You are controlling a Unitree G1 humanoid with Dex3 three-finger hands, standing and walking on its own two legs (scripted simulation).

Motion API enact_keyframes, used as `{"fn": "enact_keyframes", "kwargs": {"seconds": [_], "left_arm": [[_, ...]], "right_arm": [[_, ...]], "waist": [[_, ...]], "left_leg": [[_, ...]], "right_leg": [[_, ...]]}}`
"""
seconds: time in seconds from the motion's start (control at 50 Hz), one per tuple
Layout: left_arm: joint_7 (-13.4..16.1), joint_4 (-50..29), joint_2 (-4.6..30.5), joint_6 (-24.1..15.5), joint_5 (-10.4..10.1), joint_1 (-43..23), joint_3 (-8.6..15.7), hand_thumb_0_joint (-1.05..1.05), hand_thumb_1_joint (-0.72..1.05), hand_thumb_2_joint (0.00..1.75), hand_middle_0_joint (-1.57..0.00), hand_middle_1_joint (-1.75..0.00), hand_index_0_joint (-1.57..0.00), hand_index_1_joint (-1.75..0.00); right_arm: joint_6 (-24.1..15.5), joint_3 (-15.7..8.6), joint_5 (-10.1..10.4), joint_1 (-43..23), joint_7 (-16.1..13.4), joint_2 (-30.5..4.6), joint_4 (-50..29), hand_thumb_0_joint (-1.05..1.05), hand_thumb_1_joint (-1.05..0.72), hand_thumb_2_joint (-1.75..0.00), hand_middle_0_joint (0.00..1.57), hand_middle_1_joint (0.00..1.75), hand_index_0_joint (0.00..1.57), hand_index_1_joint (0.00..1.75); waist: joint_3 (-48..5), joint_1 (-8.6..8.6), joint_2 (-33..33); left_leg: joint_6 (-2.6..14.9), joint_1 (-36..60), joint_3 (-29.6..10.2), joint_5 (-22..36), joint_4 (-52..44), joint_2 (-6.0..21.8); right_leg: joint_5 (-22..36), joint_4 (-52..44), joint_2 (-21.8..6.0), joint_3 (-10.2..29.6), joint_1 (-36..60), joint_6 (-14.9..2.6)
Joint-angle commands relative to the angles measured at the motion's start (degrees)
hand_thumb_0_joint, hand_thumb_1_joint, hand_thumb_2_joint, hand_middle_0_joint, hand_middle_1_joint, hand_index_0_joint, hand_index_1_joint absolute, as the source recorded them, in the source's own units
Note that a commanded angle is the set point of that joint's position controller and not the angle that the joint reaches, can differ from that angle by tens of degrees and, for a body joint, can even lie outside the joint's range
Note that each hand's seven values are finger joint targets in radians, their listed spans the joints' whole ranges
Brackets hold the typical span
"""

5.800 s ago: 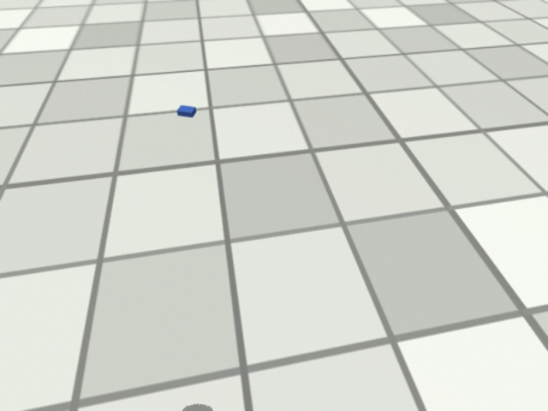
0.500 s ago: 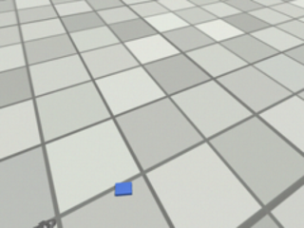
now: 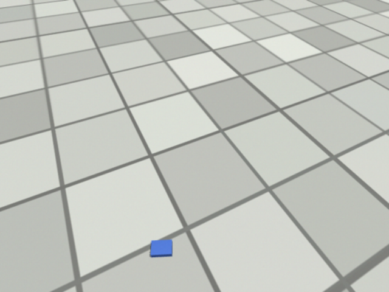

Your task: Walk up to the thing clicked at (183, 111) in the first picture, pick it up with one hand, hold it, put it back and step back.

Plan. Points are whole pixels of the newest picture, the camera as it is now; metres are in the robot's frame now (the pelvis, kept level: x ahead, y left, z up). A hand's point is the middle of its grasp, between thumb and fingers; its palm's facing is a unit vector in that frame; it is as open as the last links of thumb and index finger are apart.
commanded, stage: walk up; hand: left
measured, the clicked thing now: (161, 248) +0.46 +0.15 -0.76
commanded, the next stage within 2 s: stand in 0.42 s
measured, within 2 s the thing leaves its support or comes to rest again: neither
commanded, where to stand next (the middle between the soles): +0.07 -0.05 m, yaw +0 degrees
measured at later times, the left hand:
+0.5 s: hand out of the picture +0.10 +0.25 -0.15, palm faces +0.00 -0.95 -0.31, open 7.4 cm
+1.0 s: hand out of the picture +0.10 +0.26 -0.14, palm faces +0.00 -0.94 -0.34, open 7.4 cm
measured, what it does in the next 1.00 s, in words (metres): stands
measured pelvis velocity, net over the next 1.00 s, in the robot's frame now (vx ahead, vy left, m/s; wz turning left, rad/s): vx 0.02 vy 0.01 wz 0.01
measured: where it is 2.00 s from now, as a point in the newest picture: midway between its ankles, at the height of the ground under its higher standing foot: outside the picture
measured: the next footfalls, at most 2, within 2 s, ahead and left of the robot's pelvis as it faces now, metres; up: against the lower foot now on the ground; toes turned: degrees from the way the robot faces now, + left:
none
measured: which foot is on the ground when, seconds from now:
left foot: down 0.00-1.00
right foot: down 0.00-1.00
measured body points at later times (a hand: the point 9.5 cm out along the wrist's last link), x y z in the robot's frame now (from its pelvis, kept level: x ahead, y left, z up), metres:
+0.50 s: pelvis +0.01 +0.01 +0.01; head +0.02 +0.01 +0.46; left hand +0.10 +0.30 -0.13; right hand +0.09 -0.31 -0.12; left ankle +0.01 +0.14 -0.74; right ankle +0.02 -0.10 -0.74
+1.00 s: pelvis +0.02 +0.01 +0.01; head +0.02 +0.01 +0.46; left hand +0.10 +0.31 -0.12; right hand +0.10 -0.29 -0.13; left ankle +0.01 +0.14 -0.74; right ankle +0.02 -0.10 -0.74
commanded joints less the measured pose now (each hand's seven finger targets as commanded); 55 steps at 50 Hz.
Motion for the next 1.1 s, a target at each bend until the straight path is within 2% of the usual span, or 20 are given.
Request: {"fn": "enact_keyframes", "kwargs": {"seconds": [0.0, 0.04, 0.1, 0.24, 0.26, 0.38, 0.4, 0.46, 0.52, 0.56, 0.62, 0.66, 0.78, 0.92, 1.04, 1.08], "left_arm": [[0.8, -4.0, 12.6, -1.5, 0.3, -3.9, 2.7, 0.0, 0.9, 0.9, -0.2, -0.3, -0.2, -0.3], [0.9, -3.7, 12.3, -1.5, 0.2, -3.2, 2.6, 0.0, 0.9, 0.9, -0.2, -0.3, -0.2, -0.3], [0.9, -3.7, 12.3, -1.6, 0.2, -3.5, 2.7, 0.0, 0.9, 0.9, -0.2, -0.3, -0.2, -0.3], [1.1, -3.8, 11.8, -1.4, 0.3, -2.4, 2.7, 0.0, 0.9, 0.9, -0.2, -0.3, -0.2, -0.3], [1.0, -3.8, 11.7, -1.4, 0.2, -2.9, 2.6, 0.0, 0.9, 0.9, -0.2, -0.3, -0.2, -0.3], [1.1, -3.7, 12.0, -1.3, 0.4, -2.8, 2.7, 0.0, 0.9, 0.9, -0.2, -0.3, -0.2, -0.3], [1.5, -2.3, 9.6, -2.4, -0.5, -3.6, 1.3, 0.0, 0.9, 0.9, -0.2, -0.3, -0.2, -0.3], [2.2, -0.9, 11.6, -3.6, -0.1, -3.7, 1.4, 0.0, 0.9, 0.9, -0.2, -0.3, -0.2, -0.3], [2.4, -0.1, 11.4, -4.0, -0.2, -4.0, 1.0, 0.0, 0.9, 0.9, -0.2, -0.3, -0.2, -0.3], [2.5, 0.5, 11.5, -4.1, -0.3, -4.1, 0.9, 0.0, 0.9, 0.9, -0.2, -0.3, -0.2, -0.3], [2.6, 0.8, 11.0, -4.2, -0.2, -3.7, 0.6, 0.0, 0.9, 0.9, -0.2, -0.3, -0.2, -0.3], [2.8, 1.0, 11.3, -4.3, -0.3, -3.9, 0.6, 0.0, 0.9, 0.9, -0.2, -0.3, -0.2, -0.3], [3.0, 1.1, 10.9, -4.6, -0.3, -3.1, 0.3, 0.0, 0.9, 0.9, -0.2, -0.3, -0.2, -0.3], [3.1, 1.2, 11.2, -4.3, -0.2, -3.7, 0.4, 0.0, 0.9, 0.9, -0.2, -0.3, -0.2, -0.3], [3.0, 1.4, 11.5, -4.4, -0.2, -2.7, 0.4, 0.0, 0.9, 0.9, -0.2, -0.3, -0.2, -0.3], [3.1, 1.4, 11.4, -4.3, -0.1, -2.6, 0.4, 0.0, 0.9, 0.9, -0.2, -0.3, -0.2, -0.3]], "right_arm": [[-1.0, -3.2, 0.1, -0.5, -0.8, -13.1, -2.7, 0.0, -0.9, -0.9, 0.2, 0.3, 0.2, 0.3], [-1.0, -3.2, 0.1, -1.6, -0.8, -13.0, -2.9, 0.0, -0.9, -0.9, 0.2, 0.3, 0.2, 0.3], [-0.9, -3.0, 0.1, -1.6, -0.8, -12.6, -2.8, 0.0, -0.9, -0.9, 0.2, 0.3, 0.2, 0.3], [-1.0, -3.7, 0.0, -1.8, -1.0, -13.3, -2.8, 0.0, -0.9, -0.9, 0.2, 0.3, 0.2, 0.3], [-1.0, -3.5, 0.0, -1.8, -1.0, -13.1, -2.8, 0.0, -0.9, -0.9, 0.2, 0.3, 0.2, 0.3], [-0.6, -3.6, 0.0, -2.2, -1.0, -12.8, -3.0, 0.0, -0.9, -0.9, 0.2, 0.3, 0.2, 0.3], [0.0, -2.7, -0.2, -5.9, -0.1, -10.8, -2.7, 0.0, -0.9, -0.9, 0.2, 0.3, 0.2, 0.3], [0.5, -2.6, 0.1, -5.2, 0.5, -10.0, -2.3, 0.0, -0.9, -0.9, 0.2, 0.3, 0.2, 0.3], [0.7, -2.6, 0.2, -4.9, 0.8, -10.6, -1.2, 0.0, -0.9, -0.9, 0.2, 0.3, 0.2, 0.3], [0.8, -2.7, 0.1, -5.0, 1.0, -10.6, -0.8, 0.0, -0.9, -0.9, 0.2, 0.3, 0.2, 0.3], [0.7, -2.7, 0.0, -5.2, 1.1, -11.0, -0.7, 0.0, -0.9, -0.9, 0.2, 0.3, 0.2, 0.3], [0.8, -2.7, 0.0, -5.2, 1.1, -10.3, -0.6, 0.0, -0.9, -0.9, 0.2, 0.3, 0.2, 0.3], [0.6, -3.0, 0.0, -5.7, 1.2, -10.3, -0.4, 0.0, -0.9, -0.9, 0.2, 0.3, 0.2, 0.3], [0.8, -2.8, -0.1, -5.0, 1.1, -9.8, -0.3, 0.0, -0.9, -0.9, 0.2, 0.3, 0.2, 0.3], [0.6, -2.7, 0.0, -5.4, 1.1, -9.7, -0.4, 0.0, -0.9, -0.9, 0.2, 0.3, 0.2, 0.3], [0.8, -2.8, 0.0, -5.3, 1.0, -9.9, -0.3, 0.0, -0.9, -0.9, 0.2, 0.3, 0.2, 0.3]], "waist": [[-5.7, -0.69, -0.8], [-5.4, -0.11, -0.1], [-5.0, -0.16, -0.4], [-7.8, -0.1, 1.8], [-6.9, -0.18, 1.4], [-6.3, -0.33, 1.2], [-7.0, 0.44, 6.3], [-6.2, -0.45, 1.8], [-5.4, -0.66, 1.3], [-4.3, -0.6, 0.7], [-5.3, -0.47, 1.1], [-4.9, -0.42, 0.3], [-6.8, -0.26, 1.0], [-5.2, -0.44, 0.9], [-6.4, -0.27, 1.6], [-5.9, -0.19, 1.6]], "left_leg": [[3.6, 0.7, -4.3, 4.8, -4.3, 4.7], [3.56, 1.5, -4.4, 5.3, -4.6, 4.8], [3.29, 1.3, -4.3, 6.1, -4.8, 4.7], [3.85, 2.3, -5.2, 11.8, -5.8, 6.3], [3.75, 1.1, -5.4, 11.3, -6.2, 6.2], [3.58, 1.5, -4.9, 8.8, -6.3, 6.0], [2.61, 1.3, -5.9, 7.4, -8.4, 6.1], [2.07, 3.2, -5.6, 7.9, -8.9, 5.5], [1.94, 4.7, -5.7, 7.9, -9.6, 5.6], [1.85, 4.4, -5.8, 5.5, -10.4, 5.5], [2.09, 5.1, -6.0, 8.0, -10.5, 6.0], [1.85, 4.8, -6.0, 7.1, -11.0, 5.7], [1.94, 7.3, -5.8, 11.1, -10.3, 6.1], [1.71, 4.8, -6.0, 7.9, -11.8, 5.8], [1.77, 6.7, -5.9, 11.4, -11.2, 6.1], [1.87, 6.4, -5.6, 10.4, -11.2, 5.9]], "right_leg": [[2.0, -7.4, -7.4, 9.0, 2.2, -1.55], [2.0, -7.7, -7.1, 8.5, 1.6, -1.3], [2.7, -8.1, -7.1, 8.6, 2.1, -1.0], [10.8, -5.1, -6.8, 6.5, 5.8, -0.91], [10.6, -5.6, -6.7, 6.6, 6.1, -0.53], [8.5, -6.6, -6.8, 6.8, 5.7, -0.73], [7.6, -8.8, -7.8, 7.8, 7.7, -0.44], [9.5, -10.4, -8.0, 7.7, 7.8, -0.12], [9.7, -11.4, -7.9, 7.4, 7.0, 0.34], [6.1, -12.4, -7.7, 7.3, 6.0, 0.63], [9.2, -12.0, -7.9, 7.1, 7.3, 0.64], [7.3, -12.2, -7.8, 7.0, 6.8, 0.84], [12.2, -11.9, -8.2, 6.5, 7.3, 0.81], [8.2, -12.1, -7.9, 6.2, 7.6, 1.01], [11.5, -11.6, -8.3, 6.4, 8.0, 0.74], [11.0, -12.1, -8.3, 6.4, 7.7, 0.83]]}}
